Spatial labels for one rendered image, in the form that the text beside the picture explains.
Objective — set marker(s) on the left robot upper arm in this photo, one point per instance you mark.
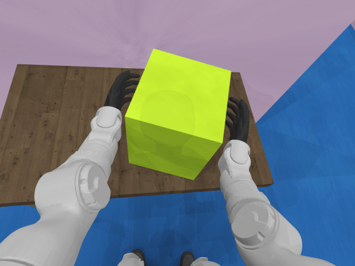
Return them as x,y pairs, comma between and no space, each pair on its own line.
68,201

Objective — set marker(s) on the robot right forearm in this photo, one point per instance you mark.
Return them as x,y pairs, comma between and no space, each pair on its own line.
236,183

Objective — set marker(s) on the robot left forearm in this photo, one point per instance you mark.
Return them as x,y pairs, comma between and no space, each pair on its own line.
101,145

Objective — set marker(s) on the table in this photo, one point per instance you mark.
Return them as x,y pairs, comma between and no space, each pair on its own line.
47,117

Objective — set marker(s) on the robot right foot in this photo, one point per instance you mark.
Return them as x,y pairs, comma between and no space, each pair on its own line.
187,259

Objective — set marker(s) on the left robot shin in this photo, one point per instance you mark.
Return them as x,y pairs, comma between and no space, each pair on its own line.
129,255

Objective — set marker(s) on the robot right hand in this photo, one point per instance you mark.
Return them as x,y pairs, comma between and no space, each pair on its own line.
240,128

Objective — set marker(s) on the right robot upper arm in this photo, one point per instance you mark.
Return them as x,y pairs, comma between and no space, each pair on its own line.
265,238

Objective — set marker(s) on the robot left hand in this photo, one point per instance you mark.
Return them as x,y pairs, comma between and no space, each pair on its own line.
115,97

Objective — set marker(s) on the carton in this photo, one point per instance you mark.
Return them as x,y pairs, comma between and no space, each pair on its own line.
176,119

